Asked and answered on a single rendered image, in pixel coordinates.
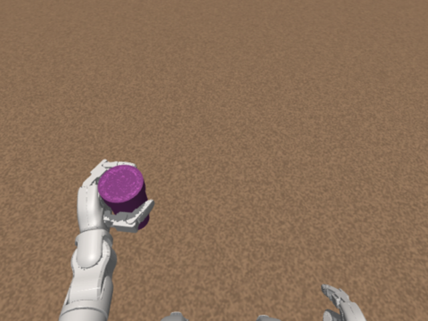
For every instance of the right robot hand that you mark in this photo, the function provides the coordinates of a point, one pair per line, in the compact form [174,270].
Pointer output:
[349,311]

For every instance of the cup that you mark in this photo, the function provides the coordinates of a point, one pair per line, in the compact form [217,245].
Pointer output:
[123,189]

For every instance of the left robot hand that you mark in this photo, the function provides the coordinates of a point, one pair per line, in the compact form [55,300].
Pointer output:
[93,213]

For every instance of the left robot arm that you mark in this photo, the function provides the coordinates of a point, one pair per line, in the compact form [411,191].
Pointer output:
[90,293]

